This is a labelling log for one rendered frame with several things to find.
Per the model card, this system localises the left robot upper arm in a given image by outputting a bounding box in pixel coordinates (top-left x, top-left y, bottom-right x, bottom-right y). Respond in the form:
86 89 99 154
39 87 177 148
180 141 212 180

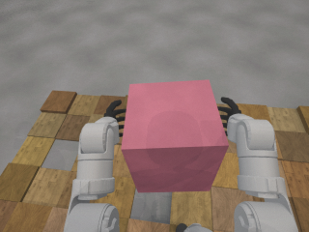
64 203 120 232

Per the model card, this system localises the carton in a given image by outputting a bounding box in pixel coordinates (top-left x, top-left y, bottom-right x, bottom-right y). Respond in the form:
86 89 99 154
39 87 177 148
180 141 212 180
121 79 229 193

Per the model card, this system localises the right robot forearm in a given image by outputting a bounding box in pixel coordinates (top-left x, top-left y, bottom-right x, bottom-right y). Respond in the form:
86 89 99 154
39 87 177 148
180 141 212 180
227 113 298 232

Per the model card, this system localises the robot right shin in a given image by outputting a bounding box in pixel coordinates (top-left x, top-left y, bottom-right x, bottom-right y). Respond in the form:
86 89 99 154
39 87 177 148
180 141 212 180
185 223 202 230

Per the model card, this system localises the left robot forearm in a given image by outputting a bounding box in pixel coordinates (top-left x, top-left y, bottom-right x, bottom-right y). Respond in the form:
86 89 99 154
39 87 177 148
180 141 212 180
63 116 120 232

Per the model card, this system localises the robot left hand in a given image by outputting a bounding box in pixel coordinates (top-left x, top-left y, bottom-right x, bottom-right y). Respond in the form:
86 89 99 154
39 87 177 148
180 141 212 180
103 100 126 137

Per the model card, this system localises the right robot upper arm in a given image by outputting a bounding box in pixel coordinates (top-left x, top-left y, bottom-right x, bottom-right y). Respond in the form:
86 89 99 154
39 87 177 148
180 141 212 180
234 201 297 232

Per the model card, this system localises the robot right hand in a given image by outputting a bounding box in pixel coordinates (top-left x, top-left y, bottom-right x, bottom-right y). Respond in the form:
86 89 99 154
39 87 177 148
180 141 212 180
217 97 241 136

